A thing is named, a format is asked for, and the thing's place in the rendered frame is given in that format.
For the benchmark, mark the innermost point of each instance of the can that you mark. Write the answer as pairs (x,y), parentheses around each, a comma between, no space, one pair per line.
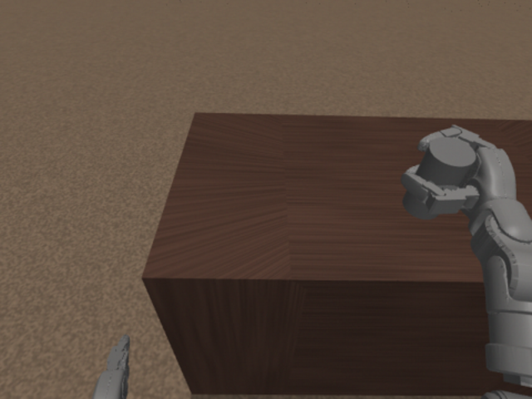
(446,162)

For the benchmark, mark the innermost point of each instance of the right robot hand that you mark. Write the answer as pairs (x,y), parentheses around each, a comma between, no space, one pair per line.
(490,177)

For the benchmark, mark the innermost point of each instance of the left robot hand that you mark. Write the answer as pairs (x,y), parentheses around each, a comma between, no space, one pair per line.
(112,383)

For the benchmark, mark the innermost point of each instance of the right robot arm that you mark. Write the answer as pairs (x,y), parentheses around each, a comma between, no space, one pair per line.
(501,231)

